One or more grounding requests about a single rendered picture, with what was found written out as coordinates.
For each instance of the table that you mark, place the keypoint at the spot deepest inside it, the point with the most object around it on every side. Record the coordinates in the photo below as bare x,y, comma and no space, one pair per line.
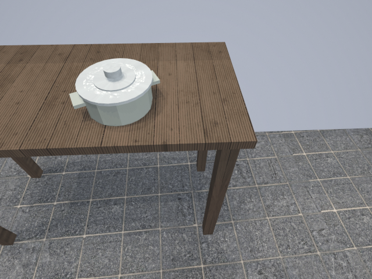
197,106

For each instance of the pot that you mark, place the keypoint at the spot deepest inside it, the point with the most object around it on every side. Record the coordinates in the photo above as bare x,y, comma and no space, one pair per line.
118,115

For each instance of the knob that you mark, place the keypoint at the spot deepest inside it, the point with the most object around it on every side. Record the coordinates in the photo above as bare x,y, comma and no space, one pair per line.
112,70

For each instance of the lid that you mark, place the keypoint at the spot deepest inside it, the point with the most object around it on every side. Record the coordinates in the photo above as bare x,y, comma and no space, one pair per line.
93,87

